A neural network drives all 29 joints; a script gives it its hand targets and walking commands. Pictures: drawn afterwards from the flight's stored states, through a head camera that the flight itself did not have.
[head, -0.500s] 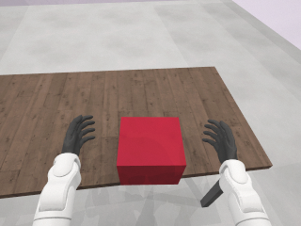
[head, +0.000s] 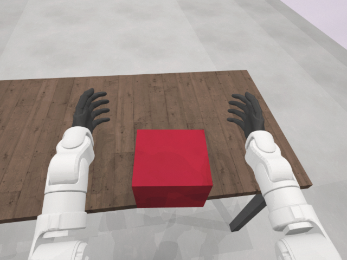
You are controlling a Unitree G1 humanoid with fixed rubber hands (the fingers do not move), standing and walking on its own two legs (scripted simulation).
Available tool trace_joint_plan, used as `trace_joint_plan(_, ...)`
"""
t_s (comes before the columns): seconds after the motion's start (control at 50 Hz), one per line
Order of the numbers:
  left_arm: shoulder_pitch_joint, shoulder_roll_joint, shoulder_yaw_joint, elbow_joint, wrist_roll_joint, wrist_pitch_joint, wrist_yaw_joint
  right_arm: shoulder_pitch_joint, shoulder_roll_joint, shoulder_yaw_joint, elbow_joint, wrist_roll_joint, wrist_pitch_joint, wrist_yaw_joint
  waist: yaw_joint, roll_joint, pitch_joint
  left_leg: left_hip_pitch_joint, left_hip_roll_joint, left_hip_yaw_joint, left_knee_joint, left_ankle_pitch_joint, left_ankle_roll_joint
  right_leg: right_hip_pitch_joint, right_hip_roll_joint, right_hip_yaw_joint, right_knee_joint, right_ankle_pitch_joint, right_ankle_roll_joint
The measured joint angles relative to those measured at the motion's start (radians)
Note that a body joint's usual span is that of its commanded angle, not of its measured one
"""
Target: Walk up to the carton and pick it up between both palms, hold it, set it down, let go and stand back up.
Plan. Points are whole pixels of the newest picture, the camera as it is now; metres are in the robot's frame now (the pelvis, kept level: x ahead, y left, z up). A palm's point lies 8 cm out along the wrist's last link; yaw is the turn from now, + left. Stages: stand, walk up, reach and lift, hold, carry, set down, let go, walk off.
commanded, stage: reach and lift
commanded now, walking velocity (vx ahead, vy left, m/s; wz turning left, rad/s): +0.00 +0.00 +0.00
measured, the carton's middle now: (170, 168) +0.34 +0.03 -0.05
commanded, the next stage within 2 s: none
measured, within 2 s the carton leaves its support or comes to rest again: neither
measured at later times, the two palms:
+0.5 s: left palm (92, 126) +0.37 +0.22 +0.08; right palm (239, 123) +0.41 -0.12 +0.09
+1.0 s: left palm (103, 150) +0.36 +0.22 -0.01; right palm (233, 148) +0.39 -0.13 +0.00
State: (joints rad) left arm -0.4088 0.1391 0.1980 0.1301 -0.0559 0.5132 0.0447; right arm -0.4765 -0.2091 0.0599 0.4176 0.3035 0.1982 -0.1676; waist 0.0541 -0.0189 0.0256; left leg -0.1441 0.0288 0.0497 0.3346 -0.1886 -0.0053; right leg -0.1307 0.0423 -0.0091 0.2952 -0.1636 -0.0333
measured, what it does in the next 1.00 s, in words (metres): stands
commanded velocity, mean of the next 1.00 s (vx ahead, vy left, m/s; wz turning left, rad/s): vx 0.00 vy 0.00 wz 0.00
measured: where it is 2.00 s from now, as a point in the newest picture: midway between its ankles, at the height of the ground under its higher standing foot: outside the picture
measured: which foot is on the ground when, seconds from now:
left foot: down 0.00-1.00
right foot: down 0.00-1.00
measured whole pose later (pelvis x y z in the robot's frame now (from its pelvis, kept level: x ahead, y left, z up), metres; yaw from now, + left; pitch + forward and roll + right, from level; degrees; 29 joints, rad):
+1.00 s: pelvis -0.02 +0.01 -0.03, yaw +2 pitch +18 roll -1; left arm -0.80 0.14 0.09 1.43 -0.10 -0.46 0.10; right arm -0.82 -0.16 0.02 1.45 0.25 -0.42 -0.06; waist 0.04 -0.02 -0.23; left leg -0.72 0.02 0.00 0.67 -0.27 0.00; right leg -0.69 0.03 -0.05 0.62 -0.26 -0.03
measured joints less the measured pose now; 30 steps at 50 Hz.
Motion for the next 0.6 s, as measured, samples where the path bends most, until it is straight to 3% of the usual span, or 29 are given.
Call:
trace_joint_plan(0.22,-0.180,0.038,-0.002,0.186,-0.009,-0.007,0.012,-0.190,-0.018,-0.004,0.179,0.020,0.026,-0.005,0.006,0.010,-0.024,-0.036,0.003,-0.007,0.019,-0.006,0.000,-0.026,0.003,-0.004,0.000,0.002,0.000)
trace_joint_plan(0.34,-0.233,0.036,0.000,0.305,0.012,-0.064,0.003,-0.256,-0.014,0.002,0.292,0.017,0.003,-0.007,0.008,0.012,-0.030,-0.035,0.003,-0.013,0.019,-0.009,-0.001,-0.019,0.005,-0.008,-0.011,0.004,0.000)
trace_joint_plan(0.44,-0.197,0.002,0.011,0.406,0.059,-0.191,-0.014,-0.227,0.022,-0.005,0.371,-0.027,-0.081,-0.004,0.008,0.009,-0.029,-0.028,0.002,-0.020,0.018,-0.011,-0.002,-0.006,0.004,-0.014,-0.016,0.001,-0.001)
trace_joint_plan(0.6,-0.127,-0.057,0.026,0.644,0.123,-0.529,0.003,-0.131,0.113,-0.111,0.541,-0.162,-0.311,0.053,0.010,-0.004,-0.072,-0.135,0.002,-0.042,0.069,-0.020,-0.004,-0.101,0.004,-0.034,0.022,-0.009,-0.002)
